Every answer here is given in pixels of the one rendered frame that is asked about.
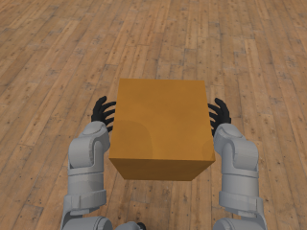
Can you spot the right robot hand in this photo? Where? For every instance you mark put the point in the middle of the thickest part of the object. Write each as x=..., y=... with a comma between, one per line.
x=221, y=118

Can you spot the robot left upper arm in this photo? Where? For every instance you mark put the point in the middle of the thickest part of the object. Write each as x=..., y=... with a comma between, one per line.
x=89, y=223

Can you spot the robot right upper arm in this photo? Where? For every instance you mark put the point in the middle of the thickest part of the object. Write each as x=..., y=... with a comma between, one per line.
x=236, y=224

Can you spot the right robot forearm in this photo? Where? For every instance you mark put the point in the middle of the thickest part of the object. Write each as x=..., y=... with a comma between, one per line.
x=240, y=173

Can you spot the carton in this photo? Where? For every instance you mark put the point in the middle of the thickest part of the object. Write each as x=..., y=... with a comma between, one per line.
x=161, y=130

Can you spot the left robot forearm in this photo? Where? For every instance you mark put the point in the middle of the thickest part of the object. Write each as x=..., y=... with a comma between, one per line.
x=85, y=184

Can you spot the left robot hand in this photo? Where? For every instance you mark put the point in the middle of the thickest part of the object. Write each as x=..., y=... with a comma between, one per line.
x=98, y=114

